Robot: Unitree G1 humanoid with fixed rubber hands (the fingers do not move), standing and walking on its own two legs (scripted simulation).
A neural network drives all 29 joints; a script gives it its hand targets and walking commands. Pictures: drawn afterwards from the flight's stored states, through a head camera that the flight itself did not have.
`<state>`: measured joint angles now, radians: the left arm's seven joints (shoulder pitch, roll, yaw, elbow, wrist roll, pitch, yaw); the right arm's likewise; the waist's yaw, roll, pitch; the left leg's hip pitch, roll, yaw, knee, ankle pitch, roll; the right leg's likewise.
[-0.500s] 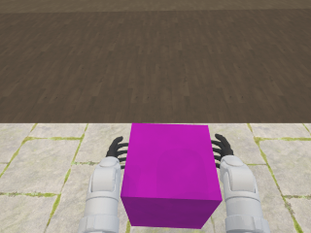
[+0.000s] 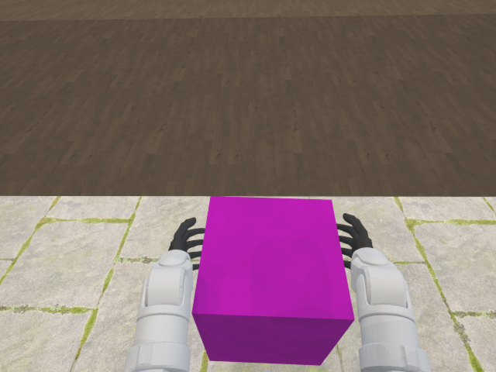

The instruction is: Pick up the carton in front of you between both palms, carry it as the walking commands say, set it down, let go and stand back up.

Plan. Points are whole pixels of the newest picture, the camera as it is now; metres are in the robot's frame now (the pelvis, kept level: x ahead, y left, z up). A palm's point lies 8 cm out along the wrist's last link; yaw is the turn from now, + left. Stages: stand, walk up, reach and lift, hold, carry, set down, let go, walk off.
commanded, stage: hold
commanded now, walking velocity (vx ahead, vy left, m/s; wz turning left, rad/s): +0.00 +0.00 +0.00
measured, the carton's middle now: (267, 284) +0.28 +0.00 -0.03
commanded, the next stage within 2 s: carry in 0.04 s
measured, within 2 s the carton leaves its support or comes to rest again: neither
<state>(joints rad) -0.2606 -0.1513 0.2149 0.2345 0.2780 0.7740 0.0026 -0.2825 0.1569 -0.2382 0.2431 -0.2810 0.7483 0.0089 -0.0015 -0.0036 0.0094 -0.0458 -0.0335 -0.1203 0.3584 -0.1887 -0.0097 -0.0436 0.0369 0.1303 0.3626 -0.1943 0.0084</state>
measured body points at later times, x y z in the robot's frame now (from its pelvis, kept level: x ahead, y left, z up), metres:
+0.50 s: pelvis +0.12 -0.01 -0.01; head +0.11 +0.00 +0.44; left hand +0.39 +0.15 +0.07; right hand +0.40 -0.15 +0.08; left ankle +0.14 +0.08 -0.75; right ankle +0.01 -0.13 -0.74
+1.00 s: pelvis +0.40 -0.07 +0.00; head +0.41 -0.08 +0.45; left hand +0.65 +0.10 +0.07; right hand +0.68 -0.21 +0.07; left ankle +0.33 +0.05 -0.66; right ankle +0.42 -0.13 -0.75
